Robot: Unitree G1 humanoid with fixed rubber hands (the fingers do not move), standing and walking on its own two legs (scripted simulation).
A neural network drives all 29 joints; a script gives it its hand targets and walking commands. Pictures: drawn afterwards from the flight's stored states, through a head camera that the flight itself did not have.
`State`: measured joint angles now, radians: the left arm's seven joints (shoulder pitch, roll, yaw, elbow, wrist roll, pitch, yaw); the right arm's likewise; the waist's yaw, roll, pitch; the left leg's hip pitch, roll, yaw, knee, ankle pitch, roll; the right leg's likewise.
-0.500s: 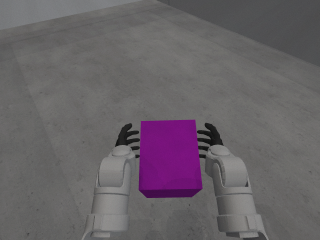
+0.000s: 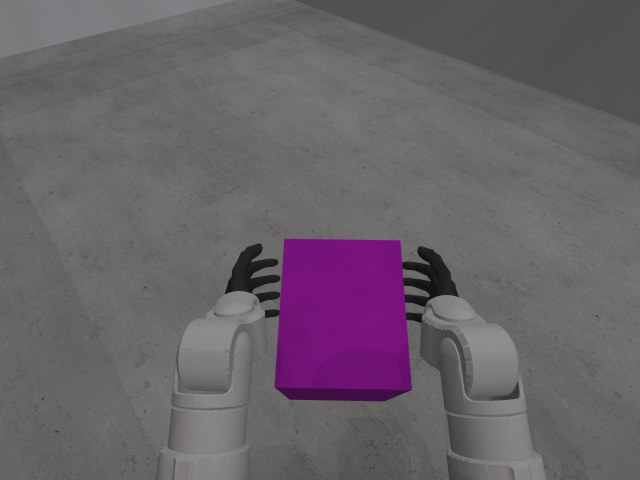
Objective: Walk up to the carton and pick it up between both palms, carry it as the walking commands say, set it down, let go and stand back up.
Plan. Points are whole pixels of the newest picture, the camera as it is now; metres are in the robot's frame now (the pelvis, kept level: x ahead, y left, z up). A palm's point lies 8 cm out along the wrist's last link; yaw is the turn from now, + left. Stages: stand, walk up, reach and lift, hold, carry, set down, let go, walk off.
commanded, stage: carry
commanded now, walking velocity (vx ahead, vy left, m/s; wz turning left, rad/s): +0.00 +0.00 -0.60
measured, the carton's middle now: (339, 328) +0.32 +0.00 +0.01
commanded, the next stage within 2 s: none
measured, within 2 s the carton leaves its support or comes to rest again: neither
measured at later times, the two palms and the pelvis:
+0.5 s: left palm (351, 293) +0.33 -0.01 +0.09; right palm (550, 340) +0.26 -0.23 +0.09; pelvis -0.01 -0.04 +0.00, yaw -14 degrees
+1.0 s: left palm (386, 284) +0.31 -0.05 +0.13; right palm (612, 370) +0.21 -0.25 +0.13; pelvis -0.02 -0.01 +0.01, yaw -27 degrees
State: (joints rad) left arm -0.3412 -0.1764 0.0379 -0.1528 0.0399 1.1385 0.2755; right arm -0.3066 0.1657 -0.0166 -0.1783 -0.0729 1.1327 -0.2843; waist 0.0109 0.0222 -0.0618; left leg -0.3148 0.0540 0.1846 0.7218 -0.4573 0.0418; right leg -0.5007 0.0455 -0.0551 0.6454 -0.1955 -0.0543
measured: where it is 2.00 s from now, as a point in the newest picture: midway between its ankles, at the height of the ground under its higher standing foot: outside the picture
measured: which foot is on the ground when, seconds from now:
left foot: down 0.00-0.38, up 0.40-0.68, down 0.70-1.00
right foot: down 0.00-0.18, up 0.20-0.36, down 0.38-0.72, up 0.74-0.98, down 1.00-1.00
